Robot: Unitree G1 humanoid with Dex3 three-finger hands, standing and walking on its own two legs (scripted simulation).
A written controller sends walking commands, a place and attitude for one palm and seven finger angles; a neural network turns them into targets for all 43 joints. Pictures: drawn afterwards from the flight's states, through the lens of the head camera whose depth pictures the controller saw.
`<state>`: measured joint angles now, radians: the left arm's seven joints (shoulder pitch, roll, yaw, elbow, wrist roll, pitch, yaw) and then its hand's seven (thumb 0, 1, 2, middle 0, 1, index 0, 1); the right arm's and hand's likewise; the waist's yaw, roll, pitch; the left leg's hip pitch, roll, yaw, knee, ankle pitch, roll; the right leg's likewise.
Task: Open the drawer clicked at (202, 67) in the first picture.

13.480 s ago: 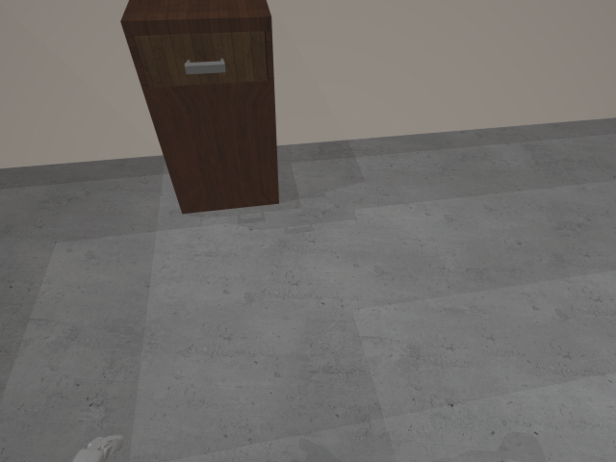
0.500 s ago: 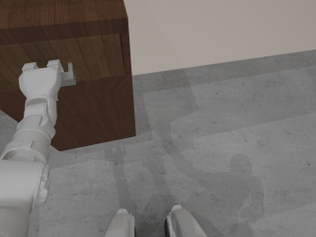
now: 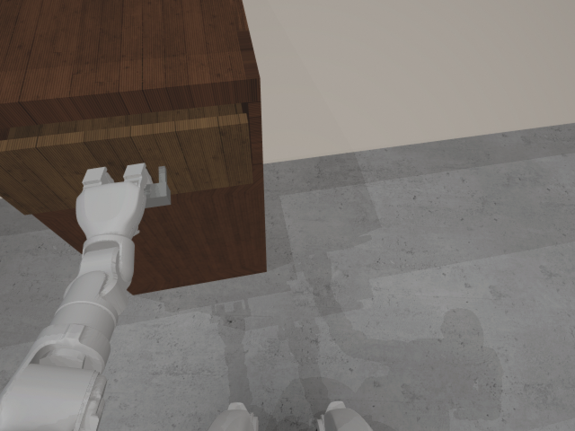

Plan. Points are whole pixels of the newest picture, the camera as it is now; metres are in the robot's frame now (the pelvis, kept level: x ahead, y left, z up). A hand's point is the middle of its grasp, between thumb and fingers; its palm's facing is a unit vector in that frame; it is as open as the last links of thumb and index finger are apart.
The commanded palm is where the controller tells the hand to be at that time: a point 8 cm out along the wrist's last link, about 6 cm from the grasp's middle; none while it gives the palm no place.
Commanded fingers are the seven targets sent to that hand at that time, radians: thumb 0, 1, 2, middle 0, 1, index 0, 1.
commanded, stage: pull the drawer open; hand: left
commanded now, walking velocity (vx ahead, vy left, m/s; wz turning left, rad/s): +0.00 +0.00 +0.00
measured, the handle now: (127, 187) +0.48 +0.25 -0.02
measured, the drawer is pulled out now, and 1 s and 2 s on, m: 0.04 0.17 0.27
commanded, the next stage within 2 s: none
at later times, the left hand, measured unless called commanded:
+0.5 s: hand (128, 256) +0.37 +0.23 -0.04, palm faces -0.04 -0.06 -1.00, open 6.0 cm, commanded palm +0.33 +0.22 +0.02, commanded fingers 0.00 0.90 0.90 -0.40 -1.35 -0.40 -1.35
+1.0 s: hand (127, 306) +0.29 +0.22 -0.04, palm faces -0.02 -0.04 -1.00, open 5.9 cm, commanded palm +0.27 +0.20 +0.02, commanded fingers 0.00 0.90 0.90 -0.40 -1.35 -0.40 -1.35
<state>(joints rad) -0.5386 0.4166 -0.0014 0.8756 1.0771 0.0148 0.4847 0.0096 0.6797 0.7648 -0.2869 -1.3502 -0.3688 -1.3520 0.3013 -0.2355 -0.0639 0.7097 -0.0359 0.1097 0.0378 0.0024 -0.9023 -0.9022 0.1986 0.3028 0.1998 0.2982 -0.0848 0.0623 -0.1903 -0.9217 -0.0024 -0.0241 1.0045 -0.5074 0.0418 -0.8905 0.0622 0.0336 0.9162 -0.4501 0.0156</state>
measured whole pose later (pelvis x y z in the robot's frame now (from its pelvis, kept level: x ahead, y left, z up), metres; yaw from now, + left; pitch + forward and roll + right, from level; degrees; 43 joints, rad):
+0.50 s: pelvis +0.01 +0.00 +0.01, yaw +0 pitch +21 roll -3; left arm -0.28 0.35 -0.04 0.66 1.07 0.07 0.49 0.01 0.68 0.76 -0.29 -1.35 -0.38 -1.35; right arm 0.25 -0.23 -0.06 0.67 -0.03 0.11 0.02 0.00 -0.90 -0.90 0.20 0.30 0.20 0.30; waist -0.05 0.05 -0.18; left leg -0.81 0.00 -0.01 0.94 -0.50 0.04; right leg -0.79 0.05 0.03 0.87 -0.44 0.01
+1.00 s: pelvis -0.01 -0.02 +0.01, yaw +1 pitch +17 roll -2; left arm -0.08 0.30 -0.09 0.51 1.08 0.13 0.53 0.02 0.67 0.76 -0.30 -1.35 -0.39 -1.35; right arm 0.19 -0.23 -0.05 0.65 -0.03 0.07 0.01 0.01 -0.90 -0.90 0.20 0.30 0.20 0.30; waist -0.03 0.05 -0.18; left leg -0.77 0.00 -0.01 0.95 -0.49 0.02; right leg -0.76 0.05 0.01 0.91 -0.45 -0.01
